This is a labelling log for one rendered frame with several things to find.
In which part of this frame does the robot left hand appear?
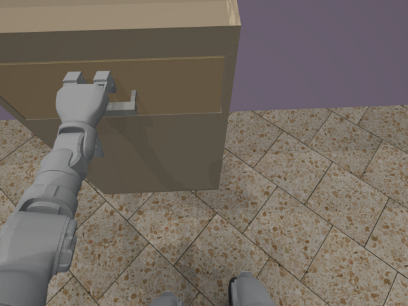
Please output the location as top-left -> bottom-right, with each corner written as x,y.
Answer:
55,71 -> 117,158

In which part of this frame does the left robot upper arm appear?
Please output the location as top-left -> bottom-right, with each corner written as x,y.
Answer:
0,211 -> 77,306

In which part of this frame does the robot right shin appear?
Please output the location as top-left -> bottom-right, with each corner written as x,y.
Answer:
236,271 -> 253,280

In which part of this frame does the drawer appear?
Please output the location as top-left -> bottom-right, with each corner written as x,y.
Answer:
0,55 -> 224,119

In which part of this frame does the left robot forearm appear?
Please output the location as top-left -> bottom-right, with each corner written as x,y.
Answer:
0,122 -> 97,246

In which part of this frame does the cabinet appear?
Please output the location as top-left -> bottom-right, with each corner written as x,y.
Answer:
0,0 -> 241,194

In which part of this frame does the right robot thigh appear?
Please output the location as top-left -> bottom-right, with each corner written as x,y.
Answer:
231,277 -> 276,306

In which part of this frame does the handle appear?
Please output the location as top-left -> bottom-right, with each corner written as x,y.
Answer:
103,90 -> 138,117

